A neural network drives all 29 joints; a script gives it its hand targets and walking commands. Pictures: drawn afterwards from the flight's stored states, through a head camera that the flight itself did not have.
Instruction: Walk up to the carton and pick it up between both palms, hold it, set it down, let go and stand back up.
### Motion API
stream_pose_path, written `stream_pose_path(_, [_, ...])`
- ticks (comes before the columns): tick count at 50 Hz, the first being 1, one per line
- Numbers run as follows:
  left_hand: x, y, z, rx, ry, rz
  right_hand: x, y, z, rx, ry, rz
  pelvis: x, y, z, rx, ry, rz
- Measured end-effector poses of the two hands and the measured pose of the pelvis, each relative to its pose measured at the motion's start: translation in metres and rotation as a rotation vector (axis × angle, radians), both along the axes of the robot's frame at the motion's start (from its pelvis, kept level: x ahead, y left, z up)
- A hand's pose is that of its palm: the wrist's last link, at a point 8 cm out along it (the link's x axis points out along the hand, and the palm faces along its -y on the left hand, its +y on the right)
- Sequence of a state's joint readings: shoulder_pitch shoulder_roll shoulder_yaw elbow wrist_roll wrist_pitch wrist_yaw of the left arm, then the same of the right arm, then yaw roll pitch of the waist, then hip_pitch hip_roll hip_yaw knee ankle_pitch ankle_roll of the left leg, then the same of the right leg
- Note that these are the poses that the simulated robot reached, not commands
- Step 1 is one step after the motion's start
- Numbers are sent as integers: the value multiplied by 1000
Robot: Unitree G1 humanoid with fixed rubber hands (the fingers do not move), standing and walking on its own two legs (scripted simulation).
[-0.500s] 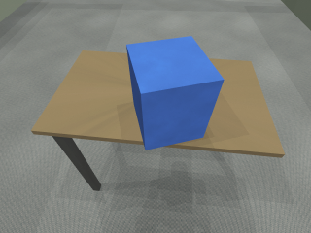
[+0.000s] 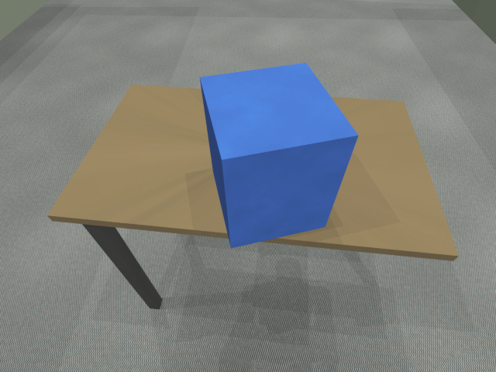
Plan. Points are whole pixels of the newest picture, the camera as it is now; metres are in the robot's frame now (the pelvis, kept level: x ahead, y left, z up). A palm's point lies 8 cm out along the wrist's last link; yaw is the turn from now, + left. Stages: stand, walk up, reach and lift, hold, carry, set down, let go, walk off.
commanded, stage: stand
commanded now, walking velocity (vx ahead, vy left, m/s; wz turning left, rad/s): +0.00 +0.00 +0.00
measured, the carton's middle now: (267, 158) +0.47 +0.00 +0.06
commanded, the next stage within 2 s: none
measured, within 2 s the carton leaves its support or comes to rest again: neither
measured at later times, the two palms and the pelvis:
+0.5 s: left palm out of the picture -0.01 +0.19 -0.15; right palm out of the picture -0.02 -0.20 -0.15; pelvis +0.01 -0.01 +0.00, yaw +0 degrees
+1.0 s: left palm out of the picture +0.00 +0.18 -0.15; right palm out of the picture +0.00 -0.21 -0.15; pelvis +0.03 -0.01 +0.00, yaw +0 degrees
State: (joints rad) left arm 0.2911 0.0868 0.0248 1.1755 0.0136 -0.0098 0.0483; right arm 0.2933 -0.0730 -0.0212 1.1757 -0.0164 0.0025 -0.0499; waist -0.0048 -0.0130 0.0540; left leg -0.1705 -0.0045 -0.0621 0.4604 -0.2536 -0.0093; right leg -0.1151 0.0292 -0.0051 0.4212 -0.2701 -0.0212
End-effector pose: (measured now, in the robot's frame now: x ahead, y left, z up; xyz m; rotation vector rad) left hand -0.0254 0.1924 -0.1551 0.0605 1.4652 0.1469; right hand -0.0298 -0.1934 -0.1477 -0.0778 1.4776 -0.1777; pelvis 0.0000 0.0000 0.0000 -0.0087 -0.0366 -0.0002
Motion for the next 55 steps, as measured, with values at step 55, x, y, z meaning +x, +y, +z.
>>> stream_pose_path(55, [26, -13, 3, 18, 3, -2, 28, -17, -4, 7, 22, -1, 29, -15, -1, 4, -3, 1])
